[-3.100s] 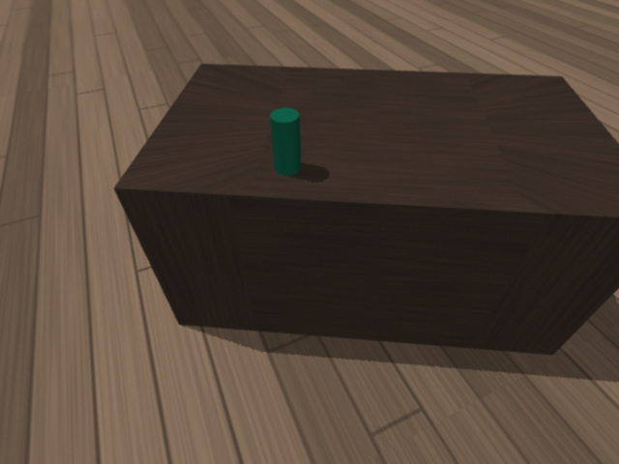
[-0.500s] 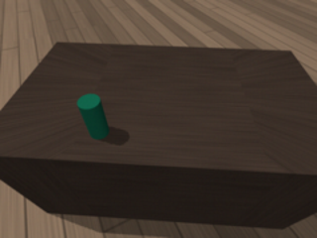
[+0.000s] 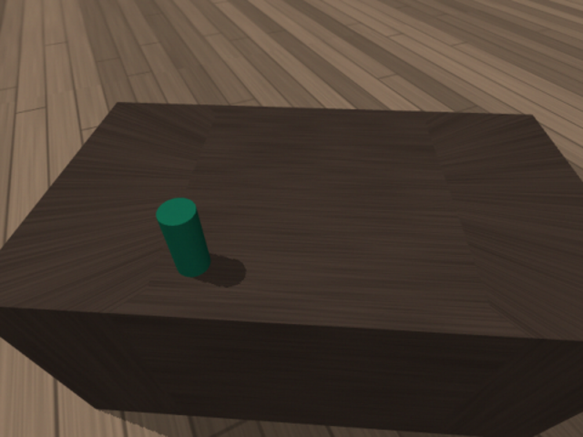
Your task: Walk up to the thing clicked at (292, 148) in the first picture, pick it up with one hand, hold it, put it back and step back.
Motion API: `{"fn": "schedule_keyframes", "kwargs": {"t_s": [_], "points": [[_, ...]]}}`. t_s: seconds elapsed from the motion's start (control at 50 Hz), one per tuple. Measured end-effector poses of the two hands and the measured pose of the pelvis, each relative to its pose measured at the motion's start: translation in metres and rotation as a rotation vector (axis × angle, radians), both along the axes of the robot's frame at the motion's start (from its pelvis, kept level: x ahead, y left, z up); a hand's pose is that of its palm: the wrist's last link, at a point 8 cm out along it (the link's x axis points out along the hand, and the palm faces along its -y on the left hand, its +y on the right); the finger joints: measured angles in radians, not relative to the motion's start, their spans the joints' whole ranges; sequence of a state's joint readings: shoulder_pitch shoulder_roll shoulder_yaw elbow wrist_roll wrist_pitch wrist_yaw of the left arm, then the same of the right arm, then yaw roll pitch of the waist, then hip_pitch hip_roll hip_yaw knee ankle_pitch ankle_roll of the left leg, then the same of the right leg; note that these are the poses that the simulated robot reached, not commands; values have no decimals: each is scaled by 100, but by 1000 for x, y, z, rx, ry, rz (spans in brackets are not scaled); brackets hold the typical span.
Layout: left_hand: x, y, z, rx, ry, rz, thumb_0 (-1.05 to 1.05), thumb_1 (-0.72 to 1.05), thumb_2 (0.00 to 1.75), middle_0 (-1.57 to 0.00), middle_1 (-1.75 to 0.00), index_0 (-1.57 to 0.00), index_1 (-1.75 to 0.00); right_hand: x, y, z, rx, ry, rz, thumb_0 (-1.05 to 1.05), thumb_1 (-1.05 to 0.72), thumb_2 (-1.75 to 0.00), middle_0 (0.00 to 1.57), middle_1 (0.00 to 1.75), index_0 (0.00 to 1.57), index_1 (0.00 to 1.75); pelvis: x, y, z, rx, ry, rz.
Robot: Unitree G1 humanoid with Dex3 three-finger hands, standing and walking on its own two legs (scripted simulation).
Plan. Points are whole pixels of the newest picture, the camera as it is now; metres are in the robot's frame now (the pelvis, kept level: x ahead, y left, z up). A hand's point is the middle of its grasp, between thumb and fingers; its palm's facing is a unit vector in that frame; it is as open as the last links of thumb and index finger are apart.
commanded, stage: walk up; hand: left
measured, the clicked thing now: (185, 239) +0.50 +0.23 -0.05
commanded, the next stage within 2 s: stand in 0.50 s
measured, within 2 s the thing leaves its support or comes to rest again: neither
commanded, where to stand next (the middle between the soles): +0.06 +0.00 m, yaw -1 degrees
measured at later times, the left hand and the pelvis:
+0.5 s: hand out of the picture +0.09 +0.26 -0.15, palm faces -0.02 -0.93 -0.35, open 7.4 cm; pelvis +0.01 +0.00 +0.01, yaw +0 degrees
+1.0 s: hand out of the picture +0.10 +0.24 -0.15, palm faces -0.01 -0.94 -0.34, open 7.4 cm; pelvis +0.03 -0.01 +0.01, yaw +0 degrees
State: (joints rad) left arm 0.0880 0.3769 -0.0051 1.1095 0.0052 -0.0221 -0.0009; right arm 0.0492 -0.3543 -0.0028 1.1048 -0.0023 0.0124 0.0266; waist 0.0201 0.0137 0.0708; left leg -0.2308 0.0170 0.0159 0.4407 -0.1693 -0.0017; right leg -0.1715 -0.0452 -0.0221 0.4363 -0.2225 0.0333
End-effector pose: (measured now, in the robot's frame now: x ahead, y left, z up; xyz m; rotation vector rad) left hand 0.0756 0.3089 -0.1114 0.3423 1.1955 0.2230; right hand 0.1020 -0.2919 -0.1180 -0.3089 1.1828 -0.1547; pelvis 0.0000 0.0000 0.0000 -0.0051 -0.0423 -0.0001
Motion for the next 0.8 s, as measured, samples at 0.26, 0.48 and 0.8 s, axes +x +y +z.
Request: {"fn": "schedule_keyframes", "kwargs": {"t_s": [0.26,0.48,0.8], "points": [[3,-8,0,-23,15,1,0,90,89,-20,-30,-20,-30,-21,-5,1,-6,52,-39,1,-91,-90,21,30,20,30,3,0,5,0,2,0],[5,-10,0,-22,20,2,0,90,89,-20,-30,-20,-30,-23,-5,1,-6,61,-48,0,-91,-90,21,30,20,30,6,-1,6,0,9,3],[6,-17,-2,-32,55,12,0,90,89,-20,-30,-20,-30,-7,-10,3,-16,52,-26,0,-91,-90,21,30,20,30,22,-6,7,4,20,6]]}}
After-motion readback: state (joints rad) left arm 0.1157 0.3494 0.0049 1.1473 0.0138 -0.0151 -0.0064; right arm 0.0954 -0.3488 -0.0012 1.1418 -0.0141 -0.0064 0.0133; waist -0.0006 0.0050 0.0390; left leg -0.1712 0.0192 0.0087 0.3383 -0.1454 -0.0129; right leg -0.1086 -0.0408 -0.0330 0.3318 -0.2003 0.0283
